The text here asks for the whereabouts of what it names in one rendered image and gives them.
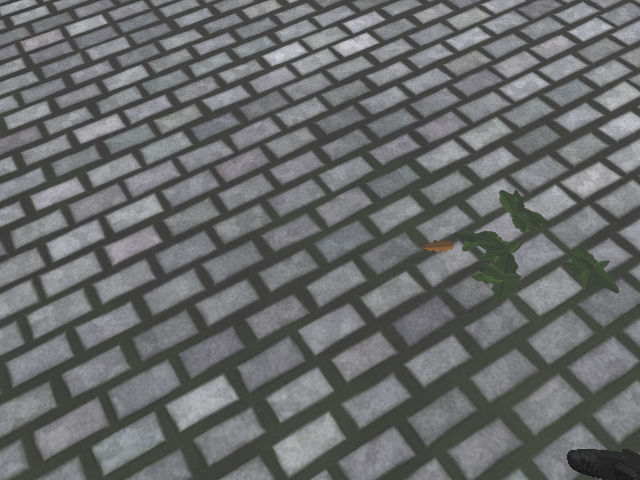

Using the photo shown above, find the right robot hand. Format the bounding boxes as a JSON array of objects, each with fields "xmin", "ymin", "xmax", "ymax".
[{"xmin": 567, "ymin": 449, "xmax": 640, "ymax": 480}]

